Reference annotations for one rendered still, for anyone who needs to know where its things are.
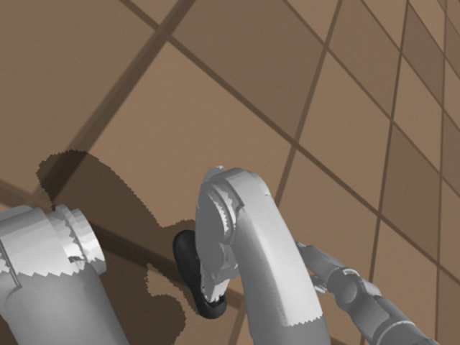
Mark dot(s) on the right robot foot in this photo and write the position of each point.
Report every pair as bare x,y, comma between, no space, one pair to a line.
189,265

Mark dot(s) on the right robot arm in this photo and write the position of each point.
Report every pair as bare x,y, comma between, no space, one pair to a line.
378,320

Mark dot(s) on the right robot hand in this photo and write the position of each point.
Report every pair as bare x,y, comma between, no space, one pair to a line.
320,263

